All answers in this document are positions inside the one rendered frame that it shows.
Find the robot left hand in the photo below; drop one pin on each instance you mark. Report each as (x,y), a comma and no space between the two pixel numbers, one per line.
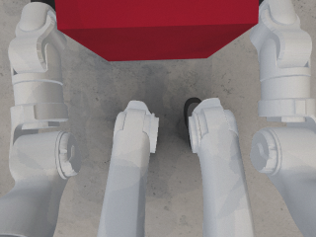
(48,2)

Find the carton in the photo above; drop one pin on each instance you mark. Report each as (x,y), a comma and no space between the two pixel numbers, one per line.
(133,30)

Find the right robot foot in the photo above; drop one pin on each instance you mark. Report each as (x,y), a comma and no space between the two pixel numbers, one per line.
(189,107)

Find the left robot upper arm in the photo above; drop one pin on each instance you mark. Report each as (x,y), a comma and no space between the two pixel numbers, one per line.
(41,165)

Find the robot right forearm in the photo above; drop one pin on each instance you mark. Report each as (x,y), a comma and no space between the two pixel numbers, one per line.
(284,56)

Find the robot left thigh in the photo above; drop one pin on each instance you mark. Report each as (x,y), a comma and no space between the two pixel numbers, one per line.
(124,204)

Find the right robot upper arm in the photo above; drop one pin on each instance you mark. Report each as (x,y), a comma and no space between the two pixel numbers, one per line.
(287,155)

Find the robot left forearm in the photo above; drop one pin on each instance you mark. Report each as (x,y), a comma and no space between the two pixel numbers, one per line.
(36,72)

